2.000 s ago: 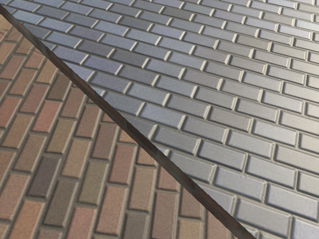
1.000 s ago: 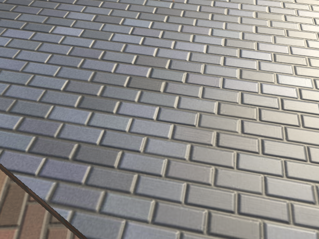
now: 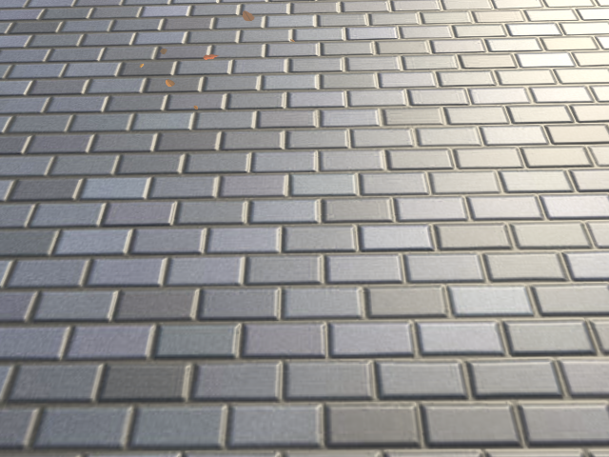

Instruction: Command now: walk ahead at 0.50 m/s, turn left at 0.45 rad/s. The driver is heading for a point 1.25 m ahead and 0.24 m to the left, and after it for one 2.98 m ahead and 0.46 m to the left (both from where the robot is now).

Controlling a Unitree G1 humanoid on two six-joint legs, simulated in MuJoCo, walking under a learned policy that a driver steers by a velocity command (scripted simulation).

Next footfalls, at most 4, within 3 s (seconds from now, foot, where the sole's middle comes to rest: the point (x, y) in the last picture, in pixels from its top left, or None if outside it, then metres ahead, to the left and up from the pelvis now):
0.30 right None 0.36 -0.14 -0.77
0.80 left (243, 450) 0.52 0.18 -0.77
1.36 right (267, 311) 0.87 0.14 -0.77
1.86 left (195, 234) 1.13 0.36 -0.77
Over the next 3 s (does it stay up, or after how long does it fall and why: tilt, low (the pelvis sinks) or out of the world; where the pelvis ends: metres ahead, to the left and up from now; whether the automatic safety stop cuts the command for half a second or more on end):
stays up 1.18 0.26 0.01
